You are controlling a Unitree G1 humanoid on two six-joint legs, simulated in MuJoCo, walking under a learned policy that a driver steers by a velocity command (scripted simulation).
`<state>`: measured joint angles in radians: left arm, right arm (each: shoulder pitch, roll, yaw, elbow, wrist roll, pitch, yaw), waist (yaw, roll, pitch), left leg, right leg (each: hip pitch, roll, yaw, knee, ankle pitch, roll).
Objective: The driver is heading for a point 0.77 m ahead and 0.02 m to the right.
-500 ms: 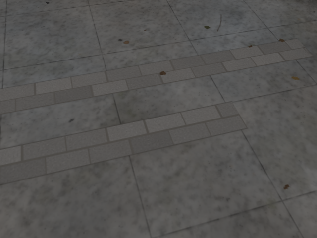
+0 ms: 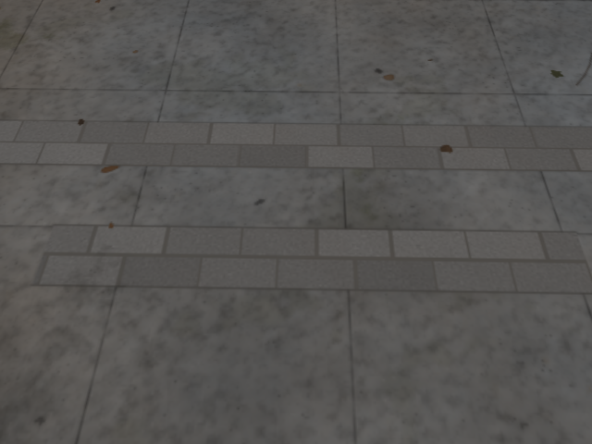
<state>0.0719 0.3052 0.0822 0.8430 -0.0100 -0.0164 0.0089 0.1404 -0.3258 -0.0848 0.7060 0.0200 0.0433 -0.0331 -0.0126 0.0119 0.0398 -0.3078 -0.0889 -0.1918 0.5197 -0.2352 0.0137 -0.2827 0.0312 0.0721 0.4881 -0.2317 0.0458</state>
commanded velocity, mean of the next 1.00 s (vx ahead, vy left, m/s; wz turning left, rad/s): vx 0.20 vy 0.00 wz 0.24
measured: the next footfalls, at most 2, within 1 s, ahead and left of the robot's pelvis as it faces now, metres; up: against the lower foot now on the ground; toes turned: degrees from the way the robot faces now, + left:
left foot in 0.40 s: +0.02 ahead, +0.14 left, +0.00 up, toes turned +10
right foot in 0.90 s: +0.27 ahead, -0.07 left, +0.00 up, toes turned +10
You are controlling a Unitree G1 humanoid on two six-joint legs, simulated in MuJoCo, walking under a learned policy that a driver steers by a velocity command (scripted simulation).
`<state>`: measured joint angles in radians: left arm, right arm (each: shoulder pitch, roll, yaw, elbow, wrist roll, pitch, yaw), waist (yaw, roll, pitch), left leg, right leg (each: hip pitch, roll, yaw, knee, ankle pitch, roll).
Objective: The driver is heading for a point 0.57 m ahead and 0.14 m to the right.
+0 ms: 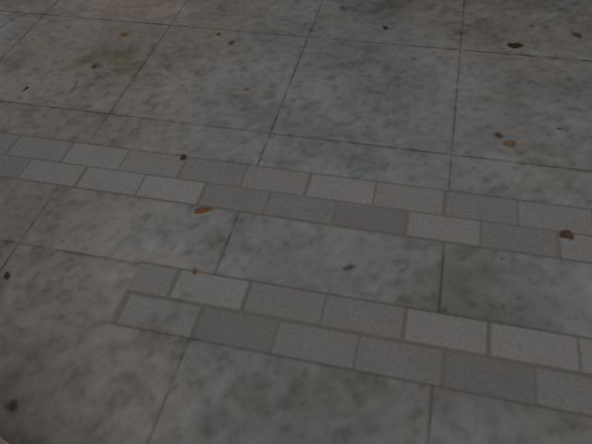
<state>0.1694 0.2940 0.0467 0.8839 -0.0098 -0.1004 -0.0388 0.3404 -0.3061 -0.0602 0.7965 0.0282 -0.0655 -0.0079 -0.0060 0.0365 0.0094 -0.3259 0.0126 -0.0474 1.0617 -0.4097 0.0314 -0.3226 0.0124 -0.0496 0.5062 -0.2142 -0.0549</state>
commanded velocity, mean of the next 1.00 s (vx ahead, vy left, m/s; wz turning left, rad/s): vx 0.42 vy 0.00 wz -0.16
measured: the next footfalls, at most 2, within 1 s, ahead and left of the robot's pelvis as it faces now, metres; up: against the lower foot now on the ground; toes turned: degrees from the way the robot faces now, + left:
left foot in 0.42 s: +0.43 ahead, +0.12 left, +0.00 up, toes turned +1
right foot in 0.90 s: +0.67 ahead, -0.15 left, +0.00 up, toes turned -13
